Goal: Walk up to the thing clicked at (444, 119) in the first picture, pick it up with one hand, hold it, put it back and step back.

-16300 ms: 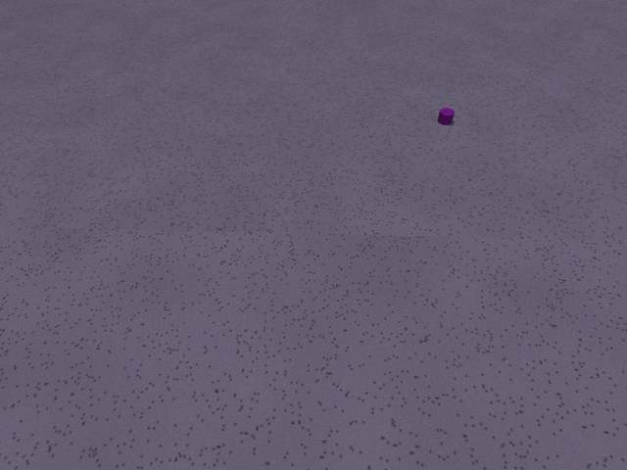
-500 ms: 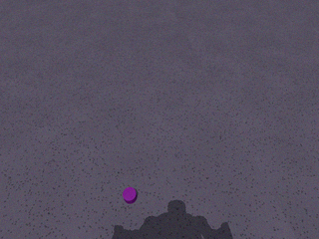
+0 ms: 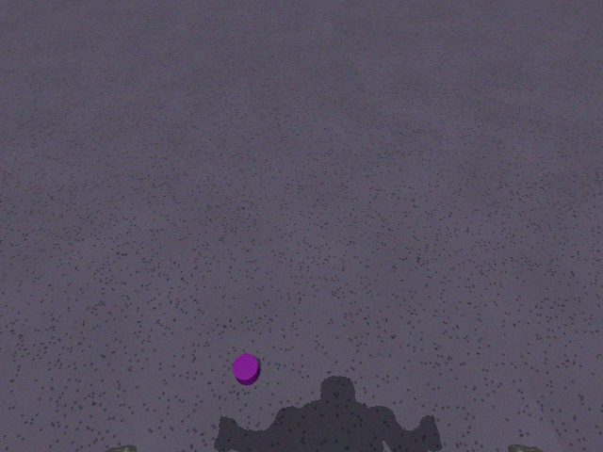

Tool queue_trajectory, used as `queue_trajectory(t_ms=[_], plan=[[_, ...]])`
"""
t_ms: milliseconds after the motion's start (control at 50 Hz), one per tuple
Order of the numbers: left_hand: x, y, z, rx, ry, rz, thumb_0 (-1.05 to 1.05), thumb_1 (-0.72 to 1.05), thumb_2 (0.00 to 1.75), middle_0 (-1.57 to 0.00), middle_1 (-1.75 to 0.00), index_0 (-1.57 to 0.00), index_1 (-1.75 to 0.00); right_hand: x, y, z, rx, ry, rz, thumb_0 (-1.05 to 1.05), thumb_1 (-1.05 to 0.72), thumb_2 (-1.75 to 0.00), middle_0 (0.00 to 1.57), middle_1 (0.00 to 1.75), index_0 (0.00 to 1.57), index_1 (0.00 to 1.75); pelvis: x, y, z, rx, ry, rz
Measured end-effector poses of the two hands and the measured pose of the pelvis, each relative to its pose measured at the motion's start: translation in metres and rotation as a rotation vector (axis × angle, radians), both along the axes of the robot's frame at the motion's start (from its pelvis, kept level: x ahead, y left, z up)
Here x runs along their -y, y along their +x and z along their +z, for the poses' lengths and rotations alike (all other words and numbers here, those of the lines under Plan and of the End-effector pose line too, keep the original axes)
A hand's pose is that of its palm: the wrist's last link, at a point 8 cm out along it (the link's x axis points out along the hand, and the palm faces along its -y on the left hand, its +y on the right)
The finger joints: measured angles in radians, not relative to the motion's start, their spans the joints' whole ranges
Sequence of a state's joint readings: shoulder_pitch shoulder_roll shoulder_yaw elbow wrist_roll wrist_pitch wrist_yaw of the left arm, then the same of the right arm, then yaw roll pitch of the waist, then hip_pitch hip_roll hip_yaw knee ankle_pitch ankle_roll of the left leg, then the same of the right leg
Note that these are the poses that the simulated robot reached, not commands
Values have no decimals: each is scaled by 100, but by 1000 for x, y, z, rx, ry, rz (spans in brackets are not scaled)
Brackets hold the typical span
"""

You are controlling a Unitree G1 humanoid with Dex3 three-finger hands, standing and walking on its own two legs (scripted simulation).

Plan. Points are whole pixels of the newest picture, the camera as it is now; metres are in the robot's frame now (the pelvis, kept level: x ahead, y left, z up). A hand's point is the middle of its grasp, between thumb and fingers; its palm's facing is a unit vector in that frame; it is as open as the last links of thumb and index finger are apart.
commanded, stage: walk up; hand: left
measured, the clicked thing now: (246, 369) +0.44 +0.22 -0.75
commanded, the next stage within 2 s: stand in 0.18 s
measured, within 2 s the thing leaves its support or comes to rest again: neither
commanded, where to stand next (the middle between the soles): +0.05 -0.01 m, yaw -1 degrees
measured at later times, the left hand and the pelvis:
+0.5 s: hand out of the picture +0.09 +0.26 -0.15, palm faces -0.01 -0.94 -0.34, open 7.4 cm; pelvis +0.02 +0.00 +0.00, yaw +0 degrees
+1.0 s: hand out of the picture +0.11 +0.26 -0.15, palm faces -0.02 -0.94 -0.34, open 7.4 cm; pelvis +0.03 +0.01 +0.00, yaw +0 degrees
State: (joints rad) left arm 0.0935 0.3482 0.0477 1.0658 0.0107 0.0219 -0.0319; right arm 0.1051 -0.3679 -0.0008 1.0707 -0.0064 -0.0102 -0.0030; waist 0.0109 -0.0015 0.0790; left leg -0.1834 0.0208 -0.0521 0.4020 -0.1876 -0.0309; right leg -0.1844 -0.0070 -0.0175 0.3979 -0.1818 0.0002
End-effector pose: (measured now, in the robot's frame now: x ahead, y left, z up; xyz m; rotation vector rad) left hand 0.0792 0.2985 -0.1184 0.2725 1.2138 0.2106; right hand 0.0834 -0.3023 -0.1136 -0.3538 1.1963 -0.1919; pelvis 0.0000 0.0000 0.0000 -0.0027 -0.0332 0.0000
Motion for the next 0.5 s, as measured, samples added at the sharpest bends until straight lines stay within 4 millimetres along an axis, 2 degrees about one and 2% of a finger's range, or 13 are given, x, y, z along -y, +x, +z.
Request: queue_trajectory(t_ms=[200,360,500], plan=[[1,3,-1,5,-5,-7,1,90,90,-21,-30,-20,-30,0,-5,0,-17,-7,0,1,-91,-90,20,30,20,30,-1,0,0,0,-1,3],[-1,0,2,-22,6,-13,1,90,90,-21,-30,-20,-30,-6,-6,-4,-44,22,-7,1,-91,-90,20,30,20,30,-3,14,2,-7,2,1],[-6,5,4,-38,23,-10,1,90,90,-21,-30,-20,-30,-11,1,-8,-57,37,-13,1,-91,-90,20,30,20,30,-4,23,3,-8,3,-1]])
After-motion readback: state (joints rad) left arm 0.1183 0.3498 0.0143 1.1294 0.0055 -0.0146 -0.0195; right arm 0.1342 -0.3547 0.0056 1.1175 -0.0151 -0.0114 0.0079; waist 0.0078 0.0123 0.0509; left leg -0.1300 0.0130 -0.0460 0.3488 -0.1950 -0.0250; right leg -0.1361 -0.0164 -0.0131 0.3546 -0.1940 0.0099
